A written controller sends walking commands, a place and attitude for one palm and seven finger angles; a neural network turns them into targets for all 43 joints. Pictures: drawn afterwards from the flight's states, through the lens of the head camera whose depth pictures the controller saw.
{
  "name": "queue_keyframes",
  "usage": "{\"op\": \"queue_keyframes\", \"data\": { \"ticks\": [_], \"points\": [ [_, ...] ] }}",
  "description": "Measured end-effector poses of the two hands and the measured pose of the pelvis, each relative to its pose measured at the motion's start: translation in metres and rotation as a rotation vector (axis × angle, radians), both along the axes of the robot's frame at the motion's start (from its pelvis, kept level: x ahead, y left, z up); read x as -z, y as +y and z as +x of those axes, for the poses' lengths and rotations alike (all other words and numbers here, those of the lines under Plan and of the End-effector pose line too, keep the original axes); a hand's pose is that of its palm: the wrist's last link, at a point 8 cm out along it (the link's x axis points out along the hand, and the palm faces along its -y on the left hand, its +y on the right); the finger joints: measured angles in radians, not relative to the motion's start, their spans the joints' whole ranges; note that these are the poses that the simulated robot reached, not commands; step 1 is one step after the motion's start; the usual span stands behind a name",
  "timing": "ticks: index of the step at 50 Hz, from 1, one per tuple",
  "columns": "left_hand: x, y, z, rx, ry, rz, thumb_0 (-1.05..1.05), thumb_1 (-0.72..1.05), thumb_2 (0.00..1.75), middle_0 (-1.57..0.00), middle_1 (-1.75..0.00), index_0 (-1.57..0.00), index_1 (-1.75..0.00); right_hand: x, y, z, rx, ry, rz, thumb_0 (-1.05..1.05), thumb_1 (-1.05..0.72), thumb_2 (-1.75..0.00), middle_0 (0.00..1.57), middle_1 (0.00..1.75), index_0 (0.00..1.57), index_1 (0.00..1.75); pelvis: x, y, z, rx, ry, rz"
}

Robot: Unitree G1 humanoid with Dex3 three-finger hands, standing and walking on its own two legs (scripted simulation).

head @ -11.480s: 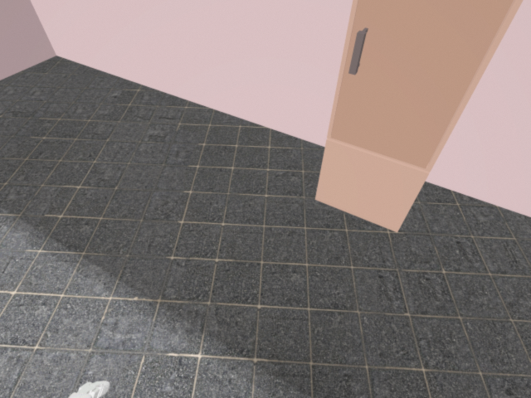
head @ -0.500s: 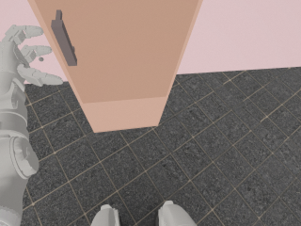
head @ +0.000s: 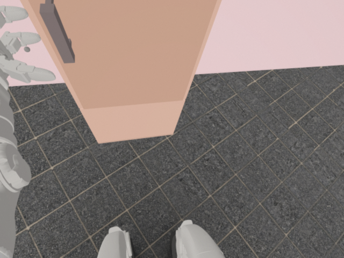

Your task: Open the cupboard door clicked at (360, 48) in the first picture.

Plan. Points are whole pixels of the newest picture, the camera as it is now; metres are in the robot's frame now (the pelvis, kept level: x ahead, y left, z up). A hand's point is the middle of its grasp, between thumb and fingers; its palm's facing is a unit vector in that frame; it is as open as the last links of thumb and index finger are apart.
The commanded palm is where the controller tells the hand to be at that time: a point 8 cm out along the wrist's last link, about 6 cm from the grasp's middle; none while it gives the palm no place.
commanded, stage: move the hooked fingers beside the handle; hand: left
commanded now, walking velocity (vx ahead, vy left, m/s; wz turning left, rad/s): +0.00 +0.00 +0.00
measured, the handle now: (60, 29) +0.59 +0.17 +0.10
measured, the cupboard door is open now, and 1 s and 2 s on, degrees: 0 0 0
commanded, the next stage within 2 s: slide the fingers in behind the handle in 0.40 s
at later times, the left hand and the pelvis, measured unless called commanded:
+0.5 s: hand (25, 52) +0.53 +0.23 +0.10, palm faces +0.04 -1.00 -0.01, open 14.0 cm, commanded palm +0.51 +0.27 +0.09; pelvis +0.01 +0.01 +0.00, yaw +0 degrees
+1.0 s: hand (46, 51) +0.53 +0.19 +0.10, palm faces +0.05 -1.00 -0.02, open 14.0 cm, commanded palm +0.51 +0.23 +0.09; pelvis +0.00 +0.00 +0.00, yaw +0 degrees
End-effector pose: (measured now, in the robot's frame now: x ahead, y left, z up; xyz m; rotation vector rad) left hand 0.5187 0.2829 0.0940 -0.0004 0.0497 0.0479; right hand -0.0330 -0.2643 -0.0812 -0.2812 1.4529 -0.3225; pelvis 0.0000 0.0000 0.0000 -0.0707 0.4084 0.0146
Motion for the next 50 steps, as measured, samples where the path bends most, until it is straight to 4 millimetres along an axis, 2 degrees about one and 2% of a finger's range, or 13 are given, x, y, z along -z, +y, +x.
{"op": "queue_keyframes", "data": {
  "ticks": [8,14,29,50],
  "points": [
    [-0.003,0.012,0.001,-0.009,-0.019,0.028,-0.02,-0.5,0.3,-0.3,-1.2,-0.3,-1.2,0.0,0.01,-0.009,0.025,0.028,0.017,0.0,-0.9,-0.9,0.2,0.3,0.21,0.3,-0.001,0.005,0.002,0.013,0.008,-0.001],
    [-0.008,0.012,-0.006,0.013,-0.008,0.014,-0.02,-0.5,0.3,-0.3,-1.2,-0.3,-1.2,0.0,0.017,-0.004,0.018,0.029,0.04,0.0,-0.9,-0.9,0.2,0.3,0.21,0.3,-0.005,0.008,0.007,0.004,-0.008,-0.003],
    [-0.003,-0.003,-0.012,0.005,-0.027,0.019,-0.02,-0.5,0.3,-0.3,-1.2,-0.3,-1.2,0.004,0.013,0.022,-0.019,-0.051,0.034,0.0,-0.9,-0.9,0.2,0.3,0.21,0.3,-0.004,0.01,0.005,-0.001,-0.023,-0.001],
    [-0.006,-0.038,-0.011,-0.002,-0.031,0.017,-0.02,-0.5,0.3,-0.3,-1.2,-0.3,-1.2,0.008,0.005,0.009,-0.002,-0.038,0.061,0.0,-0.9,-0.9,0.2,0.3,0.21,0.3,-0.004,-0.002,0.003,0.002,-0.028,0.013]
  ]
}}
